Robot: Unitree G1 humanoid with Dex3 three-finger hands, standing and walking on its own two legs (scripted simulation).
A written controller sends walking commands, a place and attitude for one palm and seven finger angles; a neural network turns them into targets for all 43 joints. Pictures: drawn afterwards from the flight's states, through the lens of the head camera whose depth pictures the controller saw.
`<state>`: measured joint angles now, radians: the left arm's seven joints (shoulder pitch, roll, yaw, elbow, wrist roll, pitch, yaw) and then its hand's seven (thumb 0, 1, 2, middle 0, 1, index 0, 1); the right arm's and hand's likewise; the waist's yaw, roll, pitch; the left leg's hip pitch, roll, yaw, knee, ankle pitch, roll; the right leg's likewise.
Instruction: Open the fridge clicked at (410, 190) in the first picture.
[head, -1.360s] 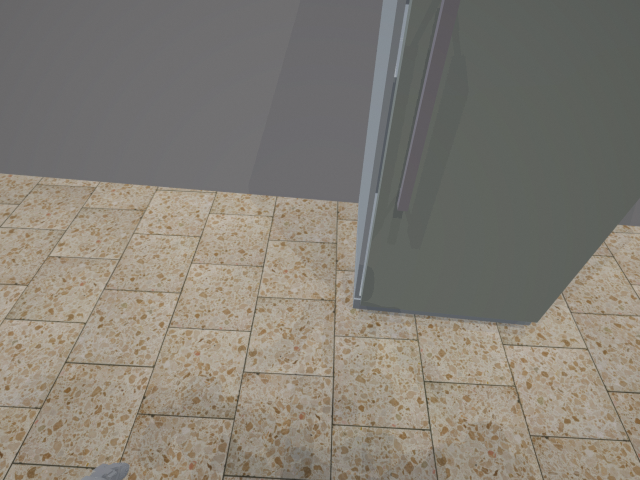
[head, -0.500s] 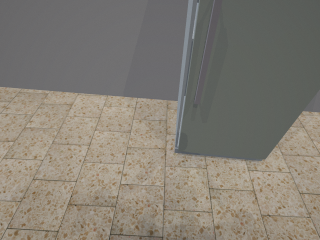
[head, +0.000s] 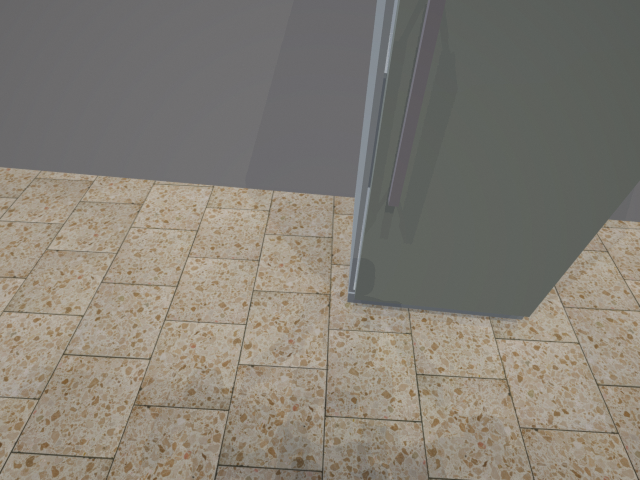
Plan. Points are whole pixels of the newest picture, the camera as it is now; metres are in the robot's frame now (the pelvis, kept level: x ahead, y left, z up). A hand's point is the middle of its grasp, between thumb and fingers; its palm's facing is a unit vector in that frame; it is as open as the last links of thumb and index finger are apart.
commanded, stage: look at it before walking up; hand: left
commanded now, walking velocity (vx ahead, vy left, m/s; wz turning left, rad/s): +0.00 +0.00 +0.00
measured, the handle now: (411, 109) +0.78 -0.14 +0.07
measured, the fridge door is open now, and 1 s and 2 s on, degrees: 0 0 0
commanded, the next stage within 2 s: take the last steps up to it in 0.10 s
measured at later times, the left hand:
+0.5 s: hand out of the picture +0.07 +0.19 -0.17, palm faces -0.10 -0.97 -0.24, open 7.4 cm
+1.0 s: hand out of the picture +0.14 +0.06 -0.20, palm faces -0.04 -0.99 -0.10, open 7.3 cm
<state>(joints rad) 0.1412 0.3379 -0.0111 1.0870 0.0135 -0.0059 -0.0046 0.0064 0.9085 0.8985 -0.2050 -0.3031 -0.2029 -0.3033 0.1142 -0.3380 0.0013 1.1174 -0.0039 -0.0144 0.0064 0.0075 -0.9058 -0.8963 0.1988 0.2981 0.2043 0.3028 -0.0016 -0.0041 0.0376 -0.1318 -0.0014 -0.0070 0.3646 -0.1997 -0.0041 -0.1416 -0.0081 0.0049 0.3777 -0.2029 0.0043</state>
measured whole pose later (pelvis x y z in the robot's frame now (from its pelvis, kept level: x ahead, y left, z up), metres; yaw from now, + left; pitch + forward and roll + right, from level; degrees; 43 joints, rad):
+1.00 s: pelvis +0.21 -0.09 -0.02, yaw -7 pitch +0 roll -2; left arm 0.44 0.12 0.02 1.13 0.03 -0.04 0.01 0.00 0.91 0.90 -0.20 -0.30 -0.20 -0.30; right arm 0.12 -0.13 -0.05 1.03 -0.02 -0.03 0.00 0.01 -0.91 -0.90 0.19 0.30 0.20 0.30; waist 0.03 -0.02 0.04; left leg -0.50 0.09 0.13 0.74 -0.28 0.01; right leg 0.02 0.09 -0.07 0.38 -0.41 -0.07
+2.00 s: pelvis +0.28 -0.10 -0.02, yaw -9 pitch -2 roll -1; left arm 0.26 0.23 0.07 1.02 0.03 0.07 0.03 0.00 0.91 0.90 -0.20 -0.30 -0.20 -0.30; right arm 0.20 -0.19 -0.05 0.98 -0.02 0.01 0.00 0.00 -0.91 -0.90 0.19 0.30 0.20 0.30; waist 0.02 -0.05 0.00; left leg -0.21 0.02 0.04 0.60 -0.36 0.02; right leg -0.44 -0.08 -0.02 0.66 -0.32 0.04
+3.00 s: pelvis +0.28 -0.15 -0.01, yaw -8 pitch -2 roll -1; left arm 0.23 0.15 0.04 1.09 0.02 0.00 0.05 -0.01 0.94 0.90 -0.20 -0.30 -0.20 -0.30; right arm 0.21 -0.21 -0.05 1.09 -0.01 0.03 -0.04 0.01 -0.93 -0.90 0.19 0.30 0.20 0.30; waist 0.02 0.04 0.05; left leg -0.19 0.07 0.05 0.53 -0.32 -0.04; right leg -0.16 0.00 -0.10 0.49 -0.30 -0.02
